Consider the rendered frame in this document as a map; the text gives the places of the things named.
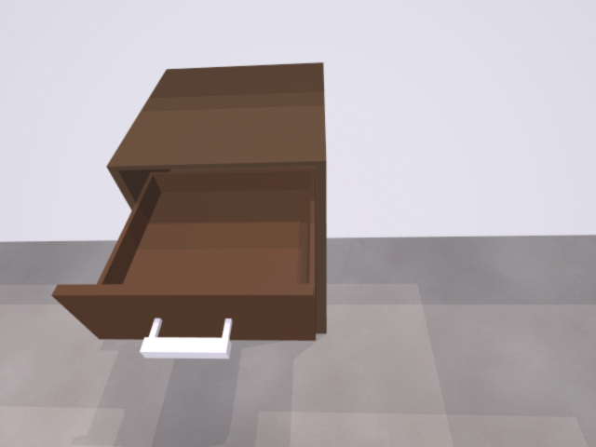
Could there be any drawer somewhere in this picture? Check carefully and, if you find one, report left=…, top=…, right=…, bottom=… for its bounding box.
left=51, top=169, right=316, bottom=341

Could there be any handle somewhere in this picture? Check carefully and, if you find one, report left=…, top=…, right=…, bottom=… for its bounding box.
left=140, top=318, right=233, bottom=359

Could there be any cabinet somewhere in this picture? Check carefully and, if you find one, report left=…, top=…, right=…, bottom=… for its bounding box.
left=106, top=62, right=327, bottom=333

